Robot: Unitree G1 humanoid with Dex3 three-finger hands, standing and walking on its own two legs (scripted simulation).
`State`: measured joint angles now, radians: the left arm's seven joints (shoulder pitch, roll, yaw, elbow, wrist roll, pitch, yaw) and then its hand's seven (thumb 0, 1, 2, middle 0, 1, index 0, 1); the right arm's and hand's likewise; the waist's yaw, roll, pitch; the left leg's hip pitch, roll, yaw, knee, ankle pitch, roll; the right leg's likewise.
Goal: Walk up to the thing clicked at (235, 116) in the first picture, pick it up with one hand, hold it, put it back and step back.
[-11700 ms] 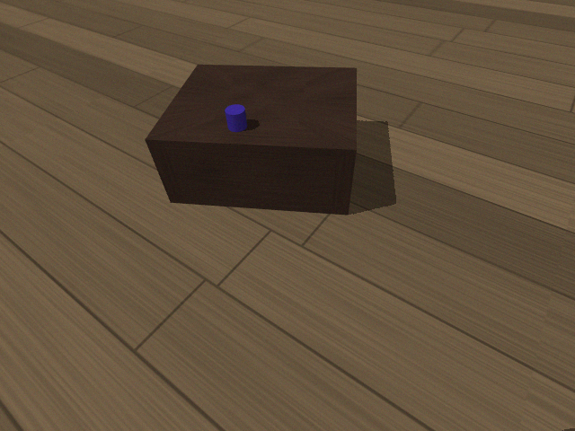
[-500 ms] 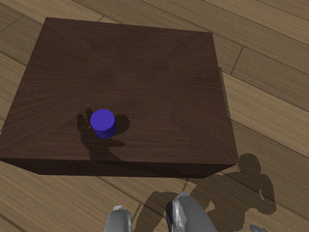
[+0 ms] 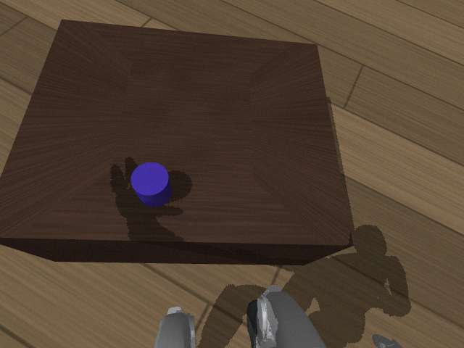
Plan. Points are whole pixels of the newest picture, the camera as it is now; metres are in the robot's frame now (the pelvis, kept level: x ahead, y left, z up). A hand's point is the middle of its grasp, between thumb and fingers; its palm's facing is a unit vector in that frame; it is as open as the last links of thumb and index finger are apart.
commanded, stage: go down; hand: left
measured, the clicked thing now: (152, 185) +0.50 +0.15 -0.24
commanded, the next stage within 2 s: none
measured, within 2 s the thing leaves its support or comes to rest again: neither
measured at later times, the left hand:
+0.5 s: hand out of the picture +0.43 +0.37 +0.05, palm faces +0.16 -0.99 -0.03, open 17.1 cm
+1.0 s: hand out of the picture +0.43 +0.37 +0.06, palm faces +0.17 -0.99 -0.02, open 17.2 cm
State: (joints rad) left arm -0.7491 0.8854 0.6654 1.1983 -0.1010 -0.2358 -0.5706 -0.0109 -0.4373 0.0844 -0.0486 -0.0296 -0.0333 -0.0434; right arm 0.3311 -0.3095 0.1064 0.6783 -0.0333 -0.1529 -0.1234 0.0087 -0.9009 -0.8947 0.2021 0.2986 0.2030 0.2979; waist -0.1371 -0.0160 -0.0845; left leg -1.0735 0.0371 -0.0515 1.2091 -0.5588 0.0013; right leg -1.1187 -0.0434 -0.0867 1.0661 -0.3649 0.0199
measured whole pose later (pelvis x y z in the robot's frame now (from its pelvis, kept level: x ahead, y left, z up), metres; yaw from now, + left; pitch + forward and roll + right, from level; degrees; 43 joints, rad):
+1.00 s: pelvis -0.01 +0.00 -0.01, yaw +0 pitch +25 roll -4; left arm -0.75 0.87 0.69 1.17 -0.16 -0.29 -0.60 -0.01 -0.45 0.07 -0.04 -0.03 -0.04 -0.04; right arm 0.32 -0.30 0.11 0.70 -0.03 -0.15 -0.12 0.01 -0.91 -0.90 0.20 0.30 0.20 0.30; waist -0.14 -0.02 -0.09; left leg -1.13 0.03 -0.06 1.26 -0.57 0.01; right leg -1.17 -0.05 -0.09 1.11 -0.37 0.02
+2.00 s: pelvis +0.00 +0.00 -0.01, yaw +0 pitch +26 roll -5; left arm -0.76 0.86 0.71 1.14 -0.19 -0.32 -0.63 -0.01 -0.46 0.08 -0.04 -0.05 -0.04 -0.05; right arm 0.30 -0.30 0.11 0.70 -0.03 -0.15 -0.13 0.01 -0.91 -0.89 0.20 0.30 0.20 0.30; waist -0.13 -0.02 -0.10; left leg -1.15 0.03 -0.06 1.28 -0.58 0.00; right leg -1.19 -0.05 -0.09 1.13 -0.38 0.02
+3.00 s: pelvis -0.01 +0.00 -0.02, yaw +0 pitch +26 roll -5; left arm -0.79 0.89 0.71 1.17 -0.18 -0.30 -0.62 -0.01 -0.49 0.08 -0.03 -0.05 -0.04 -0.05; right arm 0.30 -0.31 0.12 0.69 -0.03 -0.15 -0.12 0.01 -0.91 -0.89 0.20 0.30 0.20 0.30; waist -0.14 -0.01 -0.10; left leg -1.16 0.03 -0.06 1.29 -0.58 0.01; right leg -1.20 -0.05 -0.09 1.13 -0.38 0.02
